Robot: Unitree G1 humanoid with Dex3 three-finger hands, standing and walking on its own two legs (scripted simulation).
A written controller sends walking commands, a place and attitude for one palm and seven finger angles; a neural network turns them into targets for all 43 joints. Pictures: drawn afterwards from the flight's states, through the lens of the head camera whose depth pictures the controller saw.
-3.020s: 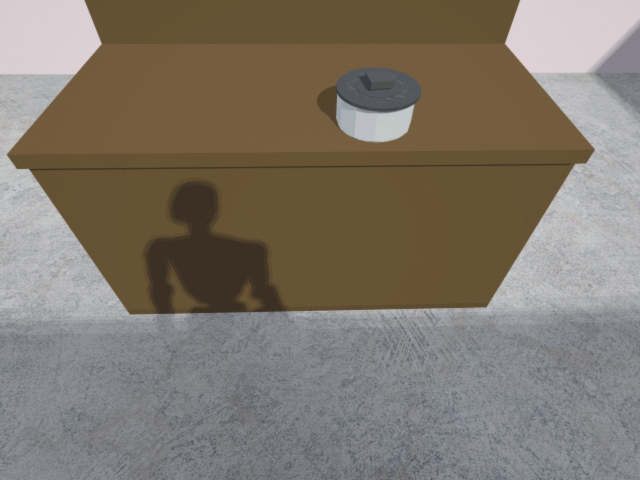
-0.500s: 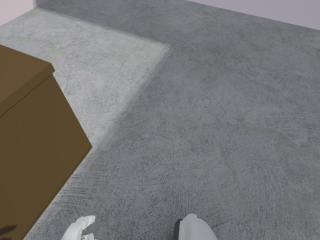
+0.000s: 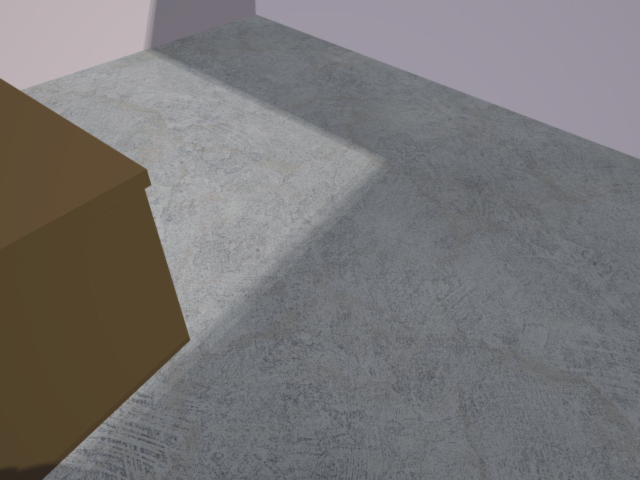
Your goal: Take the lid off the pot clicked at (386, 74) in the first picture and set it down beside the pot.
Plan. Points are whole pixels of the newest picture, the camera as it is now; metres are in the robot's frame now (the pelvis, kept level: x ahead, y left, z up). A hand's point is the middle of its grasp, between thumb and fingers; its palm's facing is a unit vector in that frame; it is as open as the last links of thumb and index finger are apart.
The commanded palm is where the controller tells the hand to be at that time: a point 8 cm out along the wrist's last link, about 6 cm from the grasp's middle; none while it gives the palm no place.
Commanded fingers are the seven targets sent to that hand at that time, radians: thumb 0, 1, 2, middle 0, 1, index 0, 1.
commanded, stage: turn to face it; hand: left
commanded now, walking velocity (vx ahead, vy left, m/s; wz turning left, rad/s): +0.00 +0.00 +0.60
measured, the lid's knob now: out of the picture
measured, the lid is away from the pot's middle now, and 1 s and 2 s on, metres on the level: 0.00 0.00 0.00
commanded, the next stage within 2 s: take the last steps up to it in 1.48 s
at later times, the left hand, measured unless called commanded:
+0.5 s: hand out of the picture +0.05 +0.18 -0.14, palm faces +0.30 -0.90 -0.31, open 7.3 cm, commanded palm none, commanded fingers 0.00 0.90 0.90 -0.20 -0.30 -0.20 -0.30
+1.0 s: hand out of the picture -0.10 +0.16 -0.17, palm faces +0.61 -0.75 -0.25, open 7.3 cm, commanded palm none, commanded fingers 0.00 0.90 0.90 -0.20 -0.30 -0.20 -0.30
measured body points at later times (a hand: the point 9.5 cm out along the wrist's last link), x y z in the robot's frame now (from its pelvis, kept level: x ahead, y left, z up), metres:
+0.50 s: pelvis +0.02 -0.06 +0.00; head +0.04 -0.07 +0.45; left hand +0.03 +0.22 -0.12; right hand +0.15 -0.30 -0.14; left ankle +0.05 +0.07 -0.72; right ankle +0.06 -0.18 -0.73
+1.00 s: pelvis -0.01 -0.05 +0.01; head +0.00 -0.01 +0.45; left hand -0.13 +0.20 -0.15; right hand +0.23 -0.19 -0.11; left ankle -0.06 +0.04 -0.72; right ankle +0.06 -0.18 -0.66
